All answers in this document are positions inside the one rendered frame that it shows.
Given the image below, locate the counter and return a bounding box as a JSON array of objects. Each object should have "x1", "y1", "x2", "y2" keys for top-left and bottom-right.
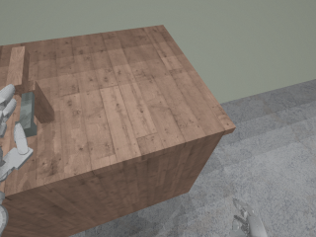
[{"x1": 0, "y1": 25, "x2": 236, "y2": 237}]

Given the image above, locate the robot right hand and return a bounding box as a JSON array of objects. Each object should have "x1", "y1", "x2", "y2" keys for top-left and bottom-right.
[{"x1": 229, "y1": 198, "x2": 268, "y2": 237}]

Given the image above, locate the robot left hand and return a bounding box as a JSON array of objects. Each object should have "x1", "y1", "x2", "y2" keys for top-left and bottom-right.
[{"x1": 0, "y1": 84, "x2": 34, "y2": 186}]

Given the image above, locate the tap lever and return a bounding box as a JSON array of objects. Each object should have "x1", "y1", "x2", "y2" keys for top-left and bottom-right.
[{"x1": 15, "y1": 92, "x2": 38, "y2": 137}]

